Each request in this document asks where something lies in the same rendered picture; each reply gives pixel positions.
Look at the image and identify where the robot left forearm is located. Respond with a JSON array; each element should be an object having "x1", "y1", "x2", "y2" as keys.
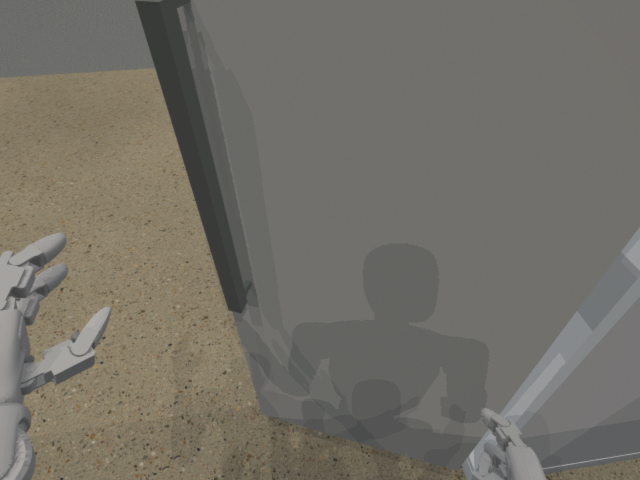
[{"x1": 0, "y1": 403, "x2": 36, "y2": 480}]

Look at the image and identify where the handle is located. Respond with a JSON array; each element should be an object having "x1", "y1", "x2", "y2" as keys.
[{"x1": 135, "y1": 0, "x2": 252, "y2": 313}]

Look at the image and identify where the left robot hand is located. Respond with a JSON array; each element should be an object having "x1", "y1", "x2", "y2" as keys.
[{"x1": 0, "y1": 232, "x2": 111, "y2": 405}]

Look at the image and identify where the right robot hand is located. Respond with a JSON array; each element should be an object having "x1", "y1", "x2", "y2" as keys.
[{"x1": 472, "y1": 408, "x2": 546, "y2": 480}]

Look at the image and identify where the fridge door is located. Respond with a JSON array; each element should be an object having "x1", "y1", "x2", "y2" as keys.
[{"x1": 177, "y1": 0, "x2": 640, "y2": 471}]

